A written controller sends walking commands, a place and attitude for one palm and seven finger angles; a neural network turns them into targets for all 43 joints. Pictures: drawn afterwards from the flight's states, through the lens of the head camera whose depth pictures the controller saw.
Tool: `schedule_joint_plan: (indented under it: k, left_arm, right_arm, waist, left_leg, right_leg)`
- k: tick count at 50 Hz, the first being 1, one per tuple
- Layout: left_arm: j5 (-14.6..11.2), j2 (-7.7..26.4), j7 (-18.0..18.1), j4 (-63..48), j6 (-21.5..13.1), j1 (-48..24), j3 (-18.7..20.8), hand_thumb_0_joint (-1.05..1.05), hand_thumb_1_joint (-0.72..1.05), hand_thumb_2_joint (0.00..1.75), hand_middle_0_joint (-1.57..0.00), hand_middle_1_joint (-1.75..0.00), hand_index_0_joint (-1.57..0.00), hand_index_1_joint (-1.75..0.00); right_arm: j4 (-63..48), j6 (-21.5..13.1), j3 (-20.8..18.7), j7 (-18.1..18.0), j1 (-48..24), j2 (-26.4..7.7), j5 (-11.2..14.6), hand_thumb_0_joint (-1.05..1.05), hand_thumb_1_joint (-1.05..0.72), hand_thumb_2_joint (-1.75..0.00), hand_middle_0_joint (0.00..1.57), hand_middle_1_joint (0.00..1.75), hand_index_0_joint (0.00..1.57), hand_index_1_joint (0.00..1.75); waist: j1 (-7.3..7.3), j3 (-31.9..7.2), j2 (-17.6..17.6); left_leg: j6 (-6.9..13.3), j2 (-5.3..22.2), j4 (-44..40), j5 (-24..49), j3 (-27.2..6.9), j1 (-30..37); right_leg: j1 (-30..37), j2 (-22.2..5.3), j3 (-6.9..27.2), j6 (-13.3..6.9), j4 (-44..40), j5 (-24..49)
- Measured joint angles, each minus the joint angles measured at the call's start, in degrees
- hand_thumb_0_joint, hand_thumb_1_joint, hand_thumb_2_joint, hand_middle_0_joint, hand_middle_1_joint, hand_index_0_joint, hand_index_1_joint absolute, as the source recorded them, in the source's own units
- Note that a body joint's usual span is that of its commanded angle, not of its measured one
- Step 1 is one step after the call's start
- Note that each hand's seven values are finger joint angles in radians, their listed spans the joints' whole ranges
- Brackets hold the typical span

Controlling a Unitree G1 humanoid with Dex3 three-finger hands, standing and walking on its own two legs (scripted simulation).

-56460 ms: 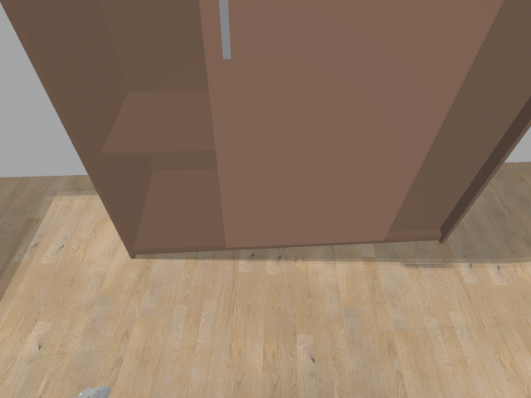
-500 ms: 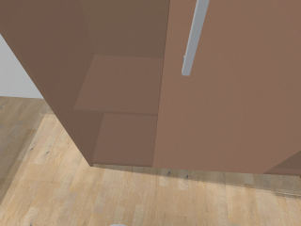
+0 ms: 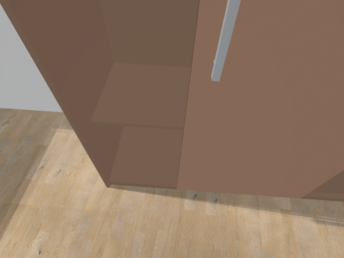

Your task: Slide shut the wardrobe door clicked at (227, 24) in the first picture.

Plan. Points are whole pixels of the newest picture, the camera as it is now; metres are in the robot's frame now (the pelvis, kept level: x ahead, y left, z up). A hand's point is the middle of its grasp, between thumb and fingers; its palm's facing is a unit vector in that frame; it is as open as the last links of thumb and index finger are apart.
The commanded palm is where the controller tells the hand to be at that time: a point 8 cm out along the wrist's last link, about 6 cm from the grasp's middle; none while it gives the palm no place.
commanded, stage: come to a stop and stand still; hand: right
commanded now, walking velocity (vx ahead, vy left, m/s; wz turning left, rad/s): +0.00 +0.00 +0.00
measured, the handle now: (226, 22) +0.52 -0.05 +0.27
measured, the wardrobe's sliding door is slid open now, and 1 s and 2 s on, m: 0.41 0.41 0.41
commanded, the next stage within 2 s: look again from close up in 0.98 s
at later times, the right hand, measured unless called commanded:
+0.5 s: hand out of the picture -0.01 -0.17 -0.18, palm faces +0.00 +0.98 -0.20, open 7.4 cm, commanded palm none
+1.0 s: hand out of the picture +0.00 -0.22 -0.18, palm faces +0.02 +0.98 -0.22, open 7.4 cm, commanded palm none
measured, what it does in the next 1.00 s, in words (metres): stands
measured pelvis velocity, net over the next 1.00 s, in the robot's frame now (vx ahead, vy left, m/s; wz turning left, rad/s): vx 0.00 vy -0.02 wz -0.01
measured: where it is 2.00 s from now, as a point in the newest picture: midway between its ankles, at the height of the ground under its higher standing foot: outside the picture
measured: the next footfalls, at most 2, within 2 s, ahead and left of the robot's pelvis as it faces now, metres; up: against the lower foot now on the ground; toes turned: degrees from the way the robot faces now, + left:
none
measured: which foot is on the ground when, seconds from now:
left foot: down 0.00-1.00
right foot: down 0.00-1.00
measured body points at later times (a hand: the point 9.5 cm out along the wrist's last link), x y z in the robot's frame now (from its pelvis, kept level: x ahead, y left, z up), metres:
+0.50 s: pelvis -0.01 +0.01 +0.00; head +0.01 +0.01 +0.45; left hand -0.01 +0.25 -0.16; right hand -0.01 -0.22 -0.16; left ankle -0.05 +0.12 -0.74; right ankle +0.02 -0.12 -0.74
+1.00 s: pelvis +0.00 -0.02 +0.00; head +0.01 -0.04 +0.44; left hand +0.05 +0.21 -0.15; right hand +0.00 -0.27 -0.16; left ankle -0.05 +0.12 -0.74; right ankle +0.02 -0.12 -0.74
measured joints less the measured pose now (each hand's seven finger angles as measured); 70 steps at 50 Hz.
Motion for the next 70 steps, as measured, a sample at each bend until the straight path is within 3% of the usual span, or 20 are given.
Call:
schedule_joint_plan:
  k: [9,20,24,31,40,70]
  left_arm:
    - [0.15,0.55,-0.03,4.25,-0.09,2.36,-0.35,0.0,0.91,0.89,-0.2,-0.3,-0.2,-0.3]
    - [0.34,0.47,0.47,5.88,-0.45,5.06,-0.64,0.0,0.91,0.89,-0.2,-0.3,-0.19,-0.3]
    - [0.38,1.15,-0.19,2.44,-1.0,5.97,-0.97,0.0,0.91,0.89,-0.2,-0.3,-0.19,-0.3]
    - [0.76,-0.28,-0.28,-0.75,-2.01,6.58,-2.01,0.0,0.91,0.89,-0.2,-0.3,-0.19,-0.3]
    - [0.65,-0.09,-0.39,-0.92,-2.54,5.08,-2.17,0.01,0.93,0.89,-0.2,-0.3,-0.2,-0.3]
    - [0.25,2.46,-0.54,1.88,-2.67,1.61,-2.01,0.0,0.91,0.89,-0.2,-0.3,-0.2,-0.3]
  right_arm:
    - [2.11,-1.01,0.97,-0.17,3.22,3.1,0.09,0.0,-0.91,-0.9,0.2,0.3,0.2,0.3]
    - [3.42,-1.35,0.92,-0.18,5.45,3.27,0.22,0.0,-0.91,-0.9,0.2,0.3,0.2,0.3]
    - [1.51,-3.27,1.29,-1.44,7.12,4.14,-0.51,0.0,-0.9,-0.9,0.2,0.3,0.2,0.3]
    - [-0.96,-2.66,1.43,-1.08,7.34,3.38,-0.49,0.0,-0.9,-0.9,0.2,0.3,0.2,0.3]
    - [-2.46,-1.98,0.91,-0.9,7.18,1.57,-0.69,0.0,-0.9,-0.9,0.2,0.3,0.2,0.3]
    - [0.52,-2.07,1.09,-0.03,6.36,-0.24,-0.78,0.0,-0.9,-0.9,0.2,0.3,0.2,0.3]
  waist:
    - [-0.36,-1.77,-0.15]
    - [-0.63,-2.15,0.86]
    - [-0.51,-2.05,-0.97]
    - [-0.95,-3.06,-0.35]
    - [-1.99,-4.06,1.05]
    - [-2.59,-3.26,1.87]
  left_leg:
    - [1.04,-1.33,-4.04,2.7,0.51,2.56]
    - [1.39,-1.72,-5.52,3.5,1.01,3.41]
    - [1.04,-2.69,-2.7,2.47,1.24,1.27]
    - [-0.33,-0.32,3.97,-1.72,1.04,-1.15]
    - [-1.56,1.37,4.92,-2.36,0.03,-1.95]
    - [-1.21,1.37,1.07,-0.22,-0.3,-0.41]
  right_leg:
    - [2.25,-1.24,0.65,0.95,-3.36,1.94]
    - [2.7,-1.55,1.21,1.3,-4.3,2.59]
    - [-1.18,-2.2,2.19,0.53,2.44,-0.8]
    - [-2.67,0.16,1.66,-0.74,6.58,-3.27]
    - [-2.67,1.69,0.43,-2.1,6.18,-3.37]
    - [-0.22,1.66,0.09,-1.57,0.87,-0.66]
